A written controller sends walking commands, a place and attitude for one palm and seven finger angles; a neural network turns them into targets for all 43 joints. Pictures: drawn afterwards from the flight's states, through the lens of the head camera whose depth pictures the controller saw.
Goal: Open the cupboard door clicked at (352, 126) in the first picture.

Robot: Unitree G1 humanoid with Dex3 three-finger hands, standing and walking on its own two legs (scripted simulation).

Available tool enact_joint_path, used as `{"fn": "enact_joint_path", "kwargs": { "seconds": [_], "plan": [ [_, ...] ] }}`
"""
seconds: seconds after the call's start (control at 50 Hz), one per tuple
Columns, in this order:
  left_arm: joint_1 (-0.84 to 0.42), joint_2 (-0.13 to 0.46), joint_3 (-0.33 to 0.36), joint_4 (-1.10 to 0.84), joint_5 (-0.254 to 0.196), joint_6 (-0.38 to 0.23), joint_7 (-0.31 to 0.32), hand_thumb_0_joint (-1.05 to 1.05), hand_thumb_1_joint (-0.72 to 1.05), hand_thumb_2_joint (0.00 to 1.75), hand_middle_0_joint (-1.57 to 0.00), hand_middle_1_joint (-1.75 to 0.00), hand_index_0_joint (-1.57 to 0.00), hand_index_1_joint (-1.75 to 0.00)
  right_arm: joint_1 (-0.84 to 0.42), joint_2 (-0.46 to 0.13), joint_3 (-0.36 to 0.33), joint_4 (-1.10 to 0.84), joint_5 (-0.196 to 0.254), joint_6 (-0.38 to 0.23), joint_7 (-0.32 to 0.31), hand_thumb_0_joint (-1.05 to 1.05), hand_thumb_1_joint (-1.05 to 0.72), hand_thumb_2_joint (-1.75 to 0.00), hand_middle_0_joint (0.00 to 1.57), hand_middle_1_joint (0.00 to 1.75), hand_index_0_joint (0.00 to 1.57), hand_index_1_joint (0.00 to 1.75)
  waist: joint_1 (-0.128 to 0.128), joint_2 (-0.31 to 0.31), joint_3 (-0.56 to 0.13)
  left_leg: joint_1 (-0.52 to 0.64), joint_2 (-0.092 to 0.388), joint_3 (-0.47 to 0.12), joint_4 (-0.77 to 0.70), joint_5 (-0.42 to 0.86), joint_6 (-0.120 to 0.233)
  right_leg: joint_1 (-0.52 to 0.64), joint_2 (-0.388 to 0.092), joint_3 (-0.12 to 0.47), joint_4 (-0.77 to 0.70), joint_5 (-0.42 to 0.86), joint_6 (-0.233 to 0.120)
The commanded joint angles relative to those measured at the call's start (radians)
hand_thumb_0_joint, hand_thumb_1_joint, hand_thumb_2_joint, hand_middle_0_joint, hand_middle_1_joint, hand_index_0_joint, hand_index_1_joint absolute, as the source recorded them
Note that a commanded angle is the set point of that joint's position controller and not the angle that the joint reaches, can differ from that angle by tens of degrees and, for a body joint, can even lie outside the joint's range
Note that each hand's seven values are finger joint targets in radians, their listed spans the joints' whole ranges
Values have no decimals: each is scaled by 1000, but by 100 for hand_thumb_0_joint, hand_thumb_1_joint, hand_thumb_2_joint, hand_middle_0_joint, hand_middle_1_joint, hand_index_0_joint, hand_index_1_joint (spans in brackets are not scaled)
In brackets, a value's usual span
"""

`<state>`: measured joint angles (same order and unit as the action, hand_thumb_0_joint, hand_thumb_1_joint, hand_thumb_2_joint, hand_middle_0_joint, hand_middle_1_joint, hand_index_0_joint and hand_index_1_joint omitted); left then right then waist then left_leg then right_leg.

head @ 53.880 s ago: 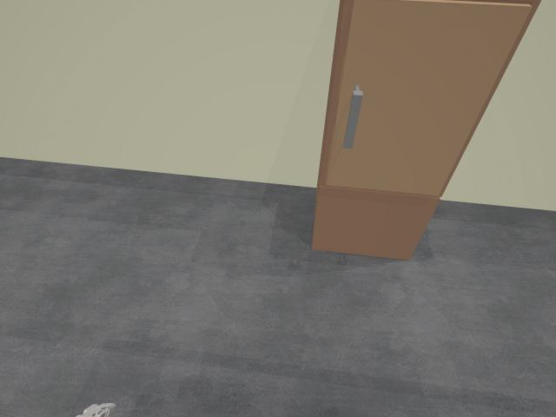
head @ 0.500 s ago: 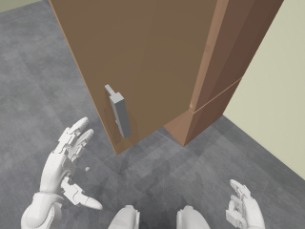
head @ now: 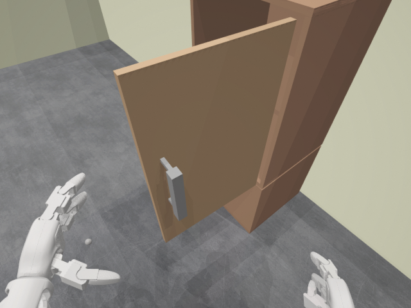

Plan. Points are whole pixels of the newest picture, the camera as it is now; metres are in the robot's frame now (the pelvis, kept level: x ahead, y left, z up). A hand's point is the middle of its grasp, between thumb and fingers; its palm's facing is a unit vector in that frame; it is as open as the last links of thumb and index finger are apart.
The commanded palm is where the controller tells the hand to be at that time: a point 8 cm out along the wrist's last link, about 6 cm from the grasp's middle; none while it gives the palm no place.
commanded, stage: draw the hand back to the body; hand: left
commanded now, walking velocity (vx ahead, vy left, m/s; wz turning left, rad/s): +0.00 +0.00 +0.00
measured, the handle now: (173, 189) +0.38 +0.11 -0.01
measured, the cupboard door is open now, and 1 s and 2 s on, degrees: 87 87 87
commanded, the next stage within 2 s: step back with the hand held close in 0.96 s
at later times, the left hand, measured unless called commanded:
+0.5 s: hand (32, 202) +0.22 +0.26 +0.19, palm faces +0.41 -0.81 -0.42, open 10.0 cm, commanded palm +0.17 +0.30 +0.20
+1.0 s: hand (22, 203) +0.20 +0.25 +0.20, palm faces +0.45 -0.79 -0.41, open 7.4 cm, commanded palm +0.16 +0.29 +0.21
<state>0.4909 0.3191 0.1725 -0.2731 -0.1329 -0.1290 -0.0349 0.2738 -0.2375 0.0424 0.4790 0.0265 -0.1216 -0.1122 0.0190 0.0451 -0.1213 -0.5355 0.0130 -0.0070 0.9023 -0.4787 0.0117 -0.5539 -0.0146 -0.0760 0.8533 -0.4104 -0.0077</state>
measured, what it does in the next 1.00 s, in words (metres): stands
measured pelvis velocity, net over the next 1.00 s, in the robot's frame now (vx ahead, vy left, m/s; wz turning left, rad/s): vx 0.01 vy -0.01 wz -0.02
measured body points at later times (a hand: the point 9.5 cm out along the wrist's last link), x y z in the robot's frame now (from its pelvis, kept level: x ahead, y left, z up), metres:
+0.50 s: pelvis +0.03 +0.01 +0.04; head +0.00 -0.01 +0.49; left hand +0.19 +0.30 +0.21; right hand +0.21 -0.21 -0.04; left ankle -0.01 +0.11 -0.70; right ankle +0.01 -0.12 -0.70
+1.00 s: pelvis +0.01 -0.01 +0.05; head -0.01 -0.03 +0.50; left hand +0.17 +0.29 +0.23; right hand +0.19 -0.23 -0.04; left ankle -0.01 +0.11 -0.70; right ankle +0.01 -0.12 -0.70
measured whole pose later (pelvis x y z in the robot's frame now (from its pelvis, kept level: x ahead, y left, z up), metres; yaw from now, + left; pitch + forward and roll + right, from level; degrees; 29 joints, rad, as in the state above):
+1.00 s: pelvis +0.01 -0.01 +0.05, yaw -1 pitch -5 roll -1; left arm 0.47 0.33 0.33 -0.38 -0.04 -0.09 0.12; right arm 0.20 -0.23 0.03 0.66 -0.01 -0.13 -0.09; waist 0.07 0.07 0.03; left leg -0.04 0.01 0.02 0.41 -0.27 0.01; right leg -0.08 0.00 -0.05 0.39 -0.22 -0.01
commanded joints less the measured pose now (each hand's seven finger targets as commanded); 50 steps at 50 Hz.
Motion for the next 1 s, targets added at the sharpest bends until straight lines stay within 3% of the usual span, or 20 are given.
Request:
{"fn": "enact_joint_path", "kwargs": {
  "seconds": [0.0,0.08,0.2,0.22,0.38,0.4,0.56,0.64,0.7,0.78,0.84,0.9,0.98],
  "plan": [
    [8,123,75,-268,66,16,137,0,-8,48,-16,-30,-16,-30,-90,-96,-37,-141,-8,-39,-13,0,-90,-90,20,30,20,30,14,32,-51,89,-8,-18,-244,283,8,195,-4,31,-214,192,-21],
    [-22,146,94,-294,90,30,179,0,6,54,-17,-30,-17,-30,-103,-98,-33,-120,-15,-49,-20,0,-90,-90,20,30,20,30,11,-17,-45,171,-2,-16,-304,330,9,256,-6,23,-258,242,-12],
    [-66,169,145,-284,102,36,199,0,27,63,-18,-30,-18,-30,-130,-99,-26,-70,-21,-63,-20,0,-90,-90,20,30,20,30,25,13,12,260,-1,-16,-385,419,3,338,-6,16,-332,296,-14],
    [-58,160,147,-280,100,35,197,0,31,64,-18,-30,-18,-30,-135,-93,-26,-67,-20,-64,-19,0,-90,-90,20,30,20,30,26,-4,20,274,2,-16,-397,440,1,350,-6,14,-337,307,-10],
    [-64,186,216,-335,96,16,186,0,58,76,-19,-30,-19,-30,-168,-90,-32,-34,-27,-72,7,0,-90,-90,20,30,20,30,45,35,20,375,14,-7,-475,586,-12,458,-2,14,-405,398,-10],
    [-58,200,236,-320,94,17,185,0,62,78,-19,-30,-19,-30,-175,-92,-34,-28,-29,-71,8,0,-90,-90,20,30,20,30,49,10,28,374,12,-4,-481,584,-10,470,0,14,-417,408,-11],
    [-129,225,311,-346,84,-8,179,0,90,90,-20,-30,-20,-30,-192,-86,-42,-10,-31,-60,17,0,-90,-90,20,30,20,30,50,30,61,409,10,12,-526,547,-8,502,5,21,-466,408,-10],
    [-94,152,246,-260,79,3,164,0,90,90,-20,-30,-20,-30,-193,-92,-50,-2,-29,-45,24,0,-90,-90,20,30,20,30,41,-7,115,411,13,19,-545,483,-1,477,7,21,-493,369,-4],
    [-102,181,265,-260,81,-1,164,0,90,90,-20,-30,-20,-30,-202,-98,-56,0,-32,-39,22,0,-90,-90,20,30,20,30,48,-25,97,420,8,23,-549,457,7,493,8,30,-507,363,-6],
    [-132,214,286,-337,88,-17,172,0,90,90,-20,-30,-20,-30,-213,-89,-53,-3,-36,-49,17,0,-90,-90,20,30,20,30,54,28,40,440,-2,25,-549,468,8,522,4,35,-505,379,-7],
    [-130,231,301,-352,91,-22,179,0,90,90,-20,-30,-20,-30,-216,-85,-50,4,-39,-62,13,0,-90,-90,20,30,20,30,56,53,45,436,-6,25,-550,463,6,528,3,36,-510,377,-10],
    [-128,219,290,-324,90,-20,176,0,90,90,-20,-30,-20,-30,-221,-86,-51,13,-36,-67,13,0,-90,-90,20,30,20,30,52,17,100,428,-5,22,-555,444,3,503,10,35,-531,354,-9],
    [-134,189,269,-290,88,-22,170,0,90,90,-20,-30,-20,-30,-217,-86,-54,21,-34,-66,15,0,-90,-90,20,30,20,30,46,26,139,429,-1,24,-571,407,5,478,12,36,-542,311,-6]
  ]
}}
